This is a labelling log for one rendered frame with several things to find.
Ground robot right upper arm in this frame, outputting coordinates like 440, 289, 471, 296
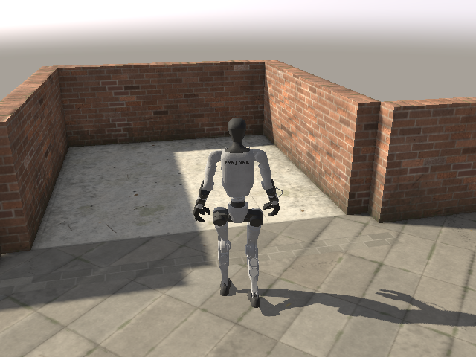
253, 149, 273, 190

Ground right robot hand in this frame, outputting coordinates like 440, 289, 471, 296
263, 202, 280, 216

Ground left robot forearm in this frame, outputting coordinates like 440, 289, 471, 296
195, 180, 210, 209

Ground right robot forearm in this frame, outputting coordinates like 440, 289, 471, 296
266, 178, 279, 205

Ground left robot hand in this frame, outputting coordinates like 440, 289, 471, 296
193, 206, 210, 222

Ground robot left upper arm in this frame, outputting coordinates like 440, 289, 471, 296
202, 149, 222, 191

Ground left robot thigh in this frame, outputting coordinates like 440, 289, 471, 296
213, 207, 231, 253

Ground left robot shin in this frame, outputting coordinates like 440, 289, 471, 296
218, 240, 229, 286

